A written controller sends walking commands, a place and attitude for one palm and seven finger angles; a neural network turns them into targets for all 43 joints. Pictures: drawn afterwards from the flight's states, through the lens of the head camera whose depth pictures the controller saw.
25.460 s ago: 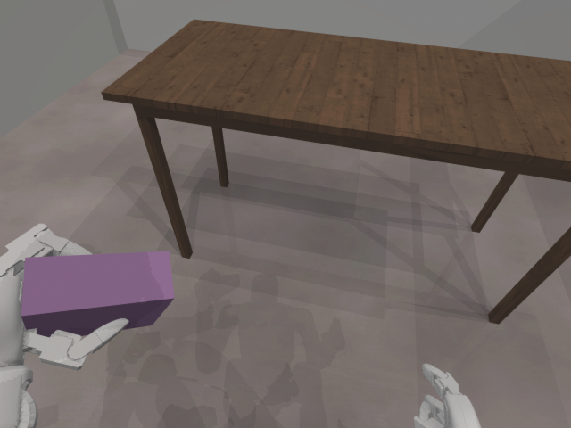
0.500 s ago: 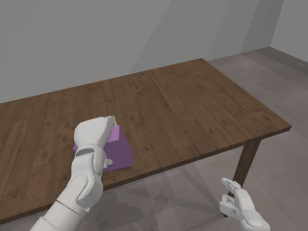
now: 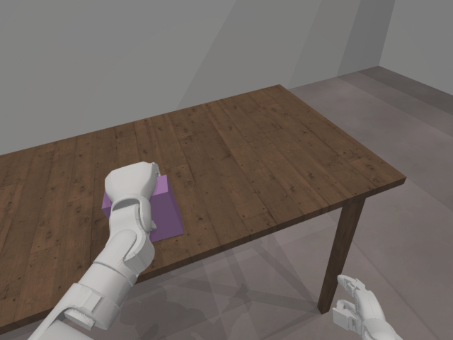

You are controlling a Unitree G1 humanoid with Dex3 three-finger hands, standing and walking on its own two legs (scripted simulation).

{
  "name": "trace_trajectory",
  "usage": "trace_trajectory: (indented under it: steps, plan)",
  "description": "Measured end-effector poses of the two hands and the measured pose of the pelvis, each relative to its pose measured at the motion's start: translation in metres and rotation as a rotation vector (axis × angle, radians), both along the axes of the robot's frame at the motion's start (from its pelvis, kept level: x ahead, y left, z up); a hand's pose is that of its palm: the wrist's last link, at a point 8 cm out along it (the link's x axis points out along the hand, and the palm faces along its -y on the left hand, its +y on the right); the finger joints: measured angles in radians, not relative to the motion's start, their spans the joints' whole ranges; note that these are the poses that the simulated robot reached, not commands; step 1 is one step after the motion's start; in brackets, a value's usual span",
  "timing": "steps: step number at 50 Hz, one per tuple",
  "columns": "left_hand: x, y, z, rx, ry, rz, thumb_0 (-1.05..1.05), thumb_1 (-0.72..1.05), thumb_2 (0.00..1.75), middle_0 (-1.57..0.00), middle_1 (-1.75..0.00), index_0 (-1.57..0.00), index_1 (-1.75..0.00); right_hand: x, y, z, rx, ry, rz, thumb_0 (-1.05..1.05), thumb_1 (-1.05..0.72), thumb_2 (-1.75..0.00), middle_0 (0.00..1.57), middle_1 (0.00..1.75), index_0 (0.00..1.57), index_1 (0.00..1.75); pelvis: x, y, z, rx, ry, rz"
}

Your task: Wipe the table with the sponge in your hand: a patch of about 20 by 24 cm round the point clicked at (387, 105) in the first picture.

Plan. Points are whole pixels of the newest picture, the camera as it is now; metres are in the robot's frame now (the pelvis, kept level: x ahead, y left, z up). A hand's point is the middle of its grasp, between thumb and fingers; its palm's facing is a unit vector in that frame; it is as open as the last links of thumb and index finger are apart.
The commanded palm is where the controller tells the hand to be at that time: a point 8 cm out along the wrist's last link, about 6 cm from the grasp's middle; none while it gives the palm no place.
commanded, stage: wipe forward along the third lane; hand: left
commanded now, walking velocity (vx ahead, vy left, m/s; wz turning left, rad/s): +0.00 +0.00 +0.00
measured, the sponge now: (149, 219) +0.33 +0.20 +0.06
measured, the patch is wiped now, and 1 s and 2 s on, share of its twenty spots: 0.70 0.80 0.80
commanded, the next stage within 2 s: wipe back along the third lane in 1.22 s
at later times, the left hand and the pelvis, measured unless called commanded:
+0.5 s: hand (141, 187) +0.37 +0.22 +0.11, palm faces -0.02 -0.04 -1.00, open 9.6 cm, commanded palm +0.36 +0.23 +0.14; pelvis +0.00 +0.00 +0.00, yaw +0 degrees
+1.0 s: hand (138, 170) +0.42 +0.25 +0.11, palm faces -0.05 -0.03 -1.00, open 9.6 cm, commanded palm +0.41 +0.26 +0.15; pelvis +0.01 +0.01 +0.00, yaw +1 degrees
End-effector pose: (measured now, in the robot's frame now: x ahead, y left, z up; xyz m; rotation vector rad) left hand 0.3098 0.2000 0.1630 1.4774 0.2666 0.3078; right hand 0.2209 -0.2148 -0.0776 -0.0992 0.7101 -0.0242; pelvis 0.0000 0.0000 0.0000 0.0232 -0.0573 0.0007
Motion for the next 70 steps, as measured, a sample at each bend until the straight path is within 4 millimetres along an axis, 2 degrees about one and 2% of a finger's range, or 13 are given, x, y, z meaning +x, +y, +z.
trace_trajectory:
  steps: [12, 22, 38, 55, 70]
  plan:
    - [0.022, 0.010, -0.002, 0.007, 0.038, 0.007, -0.02, -0.51, 1.10, -0.79, -1.40, -0.83, -1.34, -0.028, -0.024, -0.018, -0.039, 0.092, -0.060, 0.02, -0.91, -0.90, 0.20, 0.29, 0.20, 0.30, 0.003, -0.004, -0.001, -0.001, 0.031, 0.004]
    - [0.038, 0.018, -0.002, 0.021, 0.050, 0.007, -0.01, -0.52, 1.10, -0.79, -1.40, -0.83, -1.34, -0.048, -0.033, -0.028, -0.053, 0.155, -0.096, 0.02, -0.91, -0.90, 0.20, 0.29, 0.20, 0.30, 0.002, -0.005, -0.002, -0.004, 0.055, 0.006]
    - [0.068, 0.029, 0.000, 0.035, 0.076, 0.005, 0.01, -0.52, 1.11, -0.79, -1.40, -0.83, -1.34, -0.070, -0.029, -0.038, -0.058, 0.220, -0.114, 0.01, -0.91, -0.90, 0.20, 0.29, 0.20, 0.30, 0.000, -0.001, -0.003, -0.012, 0.092, 0.018]
    - [0.106, 0.052, 0.000, 0.038, 0.095, 0.000, 0.01, -0.52, 1.12, -0.79, -1.39, -0.83, -1.36, -0.116, -0.034, -0.045, -0.090, 0.360, -0.189, 0.01, -0.91, -0.90, 0.20, 0.29, 0.20, 0.30, 0.008, 0.014, -0.002, -0.025, 0.140, 0.005]
    - [0.133, 0.077, 0.001, 0.027, 0.106, 0.011, 0.01, -0.52, 1.12, -0.79, -1.39, -0.82, -1.37, -0.135, -0.016, -0.042, -0.098, 0.409, -0.228, 0.01, -0.91, -0.90, 0.20, 0.29, 0.20, 0.30, 0.012, 0.035, -0.001, -0.038, 0.176, -0.003]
